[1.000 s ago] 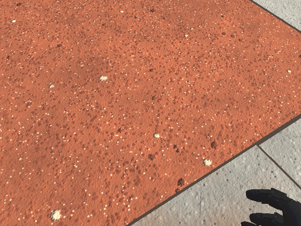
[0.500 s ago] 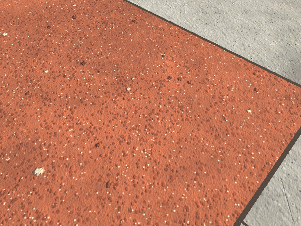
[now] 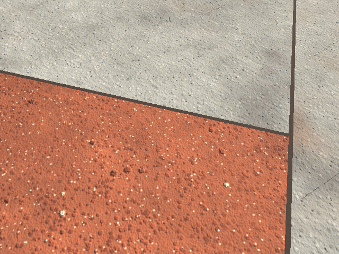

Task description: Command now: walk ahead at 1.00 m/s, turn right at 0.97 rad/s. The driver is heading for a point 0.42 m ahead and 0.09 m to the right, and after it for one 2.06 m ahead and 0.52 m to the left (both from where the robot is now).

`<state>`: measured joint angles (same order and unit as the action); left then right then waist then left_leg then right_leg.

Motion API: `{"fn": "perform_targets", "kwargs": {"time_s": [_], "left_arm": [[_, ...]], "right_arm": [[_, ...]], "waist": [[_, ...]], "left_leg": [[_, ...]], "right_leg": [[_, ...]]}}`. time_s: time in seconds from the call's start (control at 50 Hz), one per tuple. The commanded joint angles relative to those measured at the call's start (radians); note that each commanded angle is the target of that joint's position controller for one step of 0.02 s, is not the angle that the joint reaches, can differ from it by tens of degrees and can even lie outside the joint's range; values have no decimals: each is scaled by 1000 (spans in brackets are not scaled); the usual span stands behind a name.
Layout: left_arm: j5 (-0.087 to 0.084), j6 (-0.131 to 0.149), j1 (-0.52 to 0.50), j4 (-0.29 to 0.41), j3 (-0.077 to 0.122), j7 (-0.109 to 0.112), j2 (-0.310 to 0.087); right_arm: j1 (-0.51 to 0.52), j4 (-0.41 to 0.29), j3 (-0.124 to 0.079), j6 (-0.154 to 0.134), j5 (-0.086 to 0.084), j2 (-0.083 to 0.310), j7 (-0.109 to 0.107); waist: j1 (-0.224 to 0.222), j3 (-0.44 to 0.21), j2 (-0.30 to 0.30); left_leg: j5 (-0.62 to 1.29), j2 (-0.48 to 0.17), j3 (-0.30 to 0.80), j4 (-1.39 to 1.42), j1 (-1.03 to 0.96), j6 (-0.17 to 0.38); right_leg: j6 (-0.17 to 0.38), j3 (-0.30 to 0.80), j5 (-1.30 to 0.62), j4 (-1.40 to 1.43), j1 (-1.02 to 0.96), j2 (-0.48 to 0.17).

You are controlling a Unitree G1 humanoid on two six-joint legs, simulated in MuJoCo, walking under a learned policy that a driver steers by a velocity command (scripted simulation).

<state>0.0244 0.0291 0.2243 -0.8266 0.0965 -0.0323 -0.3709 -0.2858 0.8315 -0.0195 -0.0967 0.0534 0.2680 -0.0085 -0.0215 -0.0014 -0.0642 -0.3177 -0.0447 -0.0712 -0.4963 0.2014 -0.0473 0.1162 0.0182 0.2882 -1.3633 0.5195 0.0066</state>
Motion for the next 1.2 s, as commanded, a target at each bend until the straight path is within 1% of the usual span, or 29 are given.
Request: {"fn": "perform_targets", "kwargs": {"time_s": [0.02,0.12,0.18,0.24,0.26,0.28,0.3,0.32,0.34,0.36,0.42,0.48,0.6,0.66,0.68,0.7,0.72,0.74,0.76,0.8,0.86,0.92,1.04,1.08,1.1,1.12,1.14,1.16,1.2], "left_arm": [[3,-17,-135,154,-38,-37,72],[5,-21,-319,255,-75,-60,65],[12,-21,-324,248,-84,-64,45],[19,-23,88,126,-39,-41,-62],[16,-17,257,53,-13,-18,-97],[-5,-24,183,45,12,11,-157],[24,-26,139,102,13,20,-222],[24,-30,179,102,13,40,-165],[18,-17,121,79,2,50,-117],[17,5,73,71,-12,49,-73],[0,69,39,42,-36,43,-22],[-1,104,67,14,-40,18,0],[-21,132,147,-18,-48,40,-35],[11,80,105,2,-26,84,-115],[25,59,47,25,-19,90,-135],[22,46,-26,38,-10,83,-148],[40,74,-69,82,-56,57,36],[-1,98,48,184,-79,42,60],[17,120,-20,193,-88,38,7],[31,118,-58,204,-90,32,-8],[58,44,-49,217,-108,25,12],[32,40,-220,295,-124,11,27],[3,56,-318,339,-120,16,14],[0,64,-155,292,-86,35,-62],[-2,69,38,248,-64,48,-100],[16,72,274,207,-34,71,-162],[62,70,309,198,-13,77,-242],[49,58,193,212,-2,67,-226],[31,50,66,215,-36,58,-48]], "right_arm": [[-129,27,-13,-20,-33,39,10],[-115,57,-21,-35,-28,71,-2],[-184,69,-33,-24,-27,142,-23],[-107,26,-57,4,-27,240,-44],[-76,16,-53,12,-21,221,-32],[-85,-18,-33,6,-8,123,-11],[-206,-107,-18,-3,-46,100,-11],[-80,-114,-25,-13,-50,159,-11],[-76,-105,-23,-11,-53,158,-7],[-67,-87,-22,2,-38,145,0],[-136,-36,-12,68,-23,70,35],[43,-90,-9,68,-47,51,49],[167,-109,-1,43,-52,37,79],[-54,-51,-35,61,-42,133,71],[-258,8,-60,68,-40,181,62],[-435,46,-91,74,-41,226,46],[-364,60,-106,91,-61,259,35],[-248,6,-113,93,-32,334,35],[-203,-34,-107,91,-31,256,28],[-145,-10,-84,79,-34,171,17],[-97,-29,-73,37,-44,176,16],[-108,-43,-85,18,-52,196,20],[-156,-54,-113,26,-59,232,21],[-122,-68,-121,23,-48,271,16],[-65,-81,-125,18,-45,297,21],[-21,-107,-106,4,-41,228,22],[-92,-162,-61,1,-78,48,20],[-126,-181,-43,15,-78,91,18],[24,-160,-57,43,-30,168,29]], "waist": [[38,19,208],[10,113,138],[-13,91,137],[-225,-103,189],[-280,-158,128],[-169,-155,-99],[-62,-348,-103],[-129,-261,50],[-64,-57,106],[-8,21,170],[96,105,134],[56,172,67],[22,91,34],[164,-61,-67],[265,-139,-67],[379,-162,3],[257,-84,319],[119,-272,372],[152,-210,129],[40,17,-53],[-28,100,-22],[26,133,49],[113,36,128],[31,-84,123],[-91,-186,110],[-195,-316,54],[-118,-419,-251],[-49,-420,-323],[-53,-134,-19]], "left_leg": [[389,-223,163,246,-210,51],[616,-176,-86,366,-171,40],[1230,-160,-192,246,-174,7],[1454,-228,-150,-287,-88,10],[984,-171,-151,-628,112,31],[-126,10,-141,-1004,390,45],[-192,-1,58,-1187,607,53],[-77,-11,92,-1159,689,55],[-28,-60,87,-1064,694,64],[-19,-88,100,-981,609,63],[-3,-115,158,-801,430,50],[214,-99,112,-563,471,79],[559,43,-86,-176,298,177],[319,159,-125,-183,82,215],[220,165,-84,-185,-102,253],[157,116,17,-90,-276,323],[285,4,209,-176,-443,355],[23,-182,769,43,-636,578],[-198,-220,898,239,-545,537],[-151,-154,735,296,-178,428],[-21,-20,529,342,146,391],[155,52,432,379,247,362],[533,32,461,236,-33,259],[774,33,465,23,-98,214],[782,62,442,-198,-42,191],[584,100,390,-501,106,182],[-216,211,278,-798,421,163],[-153,141,222,-930,561,173],[28,37,162,-880,593,159]], "right_leg": [[-4,26,-67,23,310,-83],[23,-94,-222,374,246,-62],[61,-250,-204,549,-8,58],[137,-166,-152,619,-475,107],[192,-36,-182,746,-756,60],[196,180,-184,746,-899,-96],[358,616,-220,863,-1087,-350],[330,645,-10,1041,-969,-341],[284,540,24,1111,-758,-322],[241,454,-21,1138,-574,-280],[153,183,-173,1210,-274,-200],[67,-27,-394,1274,-246,-105],[-62,-217,-1078,1253,-511,-119],[-104,-234,-1518,868,-641,-178],[-99,-218,-1503,595,-571,-193],[-92,-239,-1160,145,-411,-118],[-102,-174,120,-271,25,84],[-131,37,235,-442,347,105],[-103,111,129,-340,392,38],[-105,97,43,-80,288,-59],[-153,50,55,137,126,-115],[-180,-9,-164,456,35,-120],[-148,-7,-364,834,-99,-29],[-126,0,-218,853,-305,19],[-112,2,-157,848,-515,-1],[-83,137,98,815,-772,-153],[-27,616,451,973,-1001,-454],[34,920,634,1118,-940,-494],[13,541,388,1096,-661,-384]]}}
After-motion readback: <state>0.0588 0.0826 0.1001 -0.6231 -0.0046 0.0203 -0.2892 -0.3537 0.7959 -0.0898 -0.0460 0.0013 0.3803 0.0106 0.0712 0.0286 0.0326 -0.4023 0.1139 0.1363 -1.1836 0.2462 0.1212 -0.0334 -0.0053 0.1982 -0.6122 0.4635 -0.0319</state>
